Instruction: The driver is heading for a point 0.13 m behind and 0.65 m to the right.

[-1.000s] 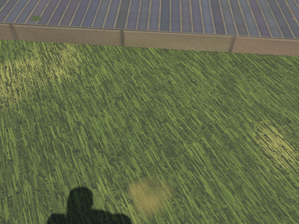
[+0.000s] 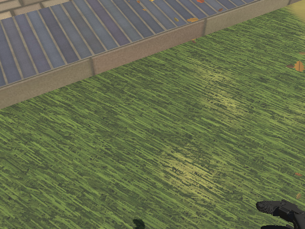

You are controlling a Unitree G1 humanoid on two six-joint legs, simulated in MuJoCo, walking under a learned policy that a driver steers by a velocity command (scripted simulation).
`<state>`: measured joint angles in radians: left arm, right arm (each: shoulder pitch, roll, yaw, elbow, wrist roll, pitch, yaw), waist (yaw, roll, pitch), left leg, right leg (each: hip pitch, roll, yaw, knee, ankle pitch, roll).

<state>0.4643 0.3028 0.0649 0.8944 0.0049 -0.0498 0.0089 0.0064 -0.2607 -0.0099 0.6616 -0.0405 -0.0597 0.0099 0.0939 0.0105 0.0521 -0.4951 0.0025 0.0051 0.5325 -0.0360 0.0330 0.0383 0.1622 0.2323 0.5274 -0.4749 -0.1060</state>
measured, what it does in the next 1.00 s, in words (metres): walks ahead, turning right: right foot, then left foot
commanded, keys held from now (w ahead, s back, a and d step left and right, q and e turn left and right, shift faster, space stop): e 0.16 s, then w+e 0.80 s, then e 0.04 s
